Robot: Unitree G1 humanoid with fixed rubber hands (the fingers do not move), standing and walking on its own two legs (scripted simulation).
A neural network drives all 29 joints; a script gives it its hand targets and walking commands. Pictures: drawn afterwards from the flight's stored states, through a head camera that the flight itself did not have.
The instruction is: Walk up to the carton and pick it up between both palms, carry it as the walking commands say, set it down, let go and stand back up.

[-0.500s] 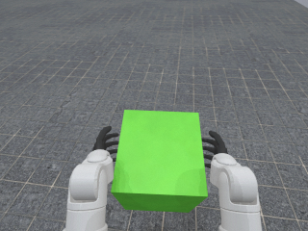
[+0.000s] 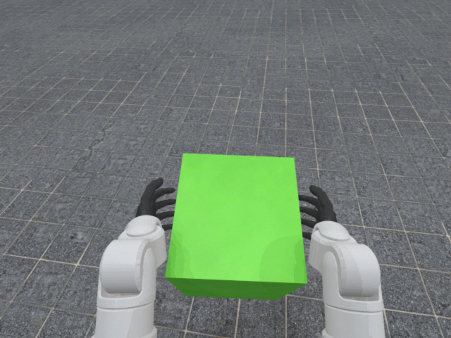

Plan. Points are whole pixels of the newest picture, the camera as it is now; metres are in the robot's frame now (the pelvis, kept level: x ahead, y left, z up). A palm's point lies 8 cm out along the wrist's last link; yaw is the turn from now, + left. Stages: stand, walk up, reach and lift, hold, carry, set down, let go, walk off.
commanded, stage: carry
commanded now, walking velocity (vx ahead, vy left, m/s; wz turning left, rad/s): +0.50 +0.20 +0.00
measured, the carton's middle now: (234, 233) +0.33 -0.01 +0.00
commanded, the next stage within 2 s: none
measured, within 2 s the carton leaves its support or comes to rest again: neither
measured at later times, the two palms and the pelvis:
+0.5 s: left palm (115, 151) +0.45 +0.23 +0.12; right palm (253, 161) +0.43 -0.05 +0.10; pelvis +0.17 +0.10 +0.01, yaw +0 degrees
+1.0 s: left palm (118, 81) +0.75 +0.30 +0.12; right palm (217, 79) +0.79 +0.02 +0.09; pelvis +0.49 +0.13 +0.02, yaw +4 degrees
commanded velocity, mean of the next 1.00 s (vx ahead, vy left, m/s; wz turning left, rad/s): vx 0.50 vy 0.20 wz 0.00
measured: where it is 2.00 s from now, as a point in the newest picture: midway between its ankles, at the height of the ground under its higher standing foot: (181, 187)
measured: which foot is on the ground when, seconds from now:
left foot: up 0.00-0.26, down 0.28-0.76, up 0.78-1.00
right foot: down 0.00-0.34, up 0.36-0.66, down 0.68-1.00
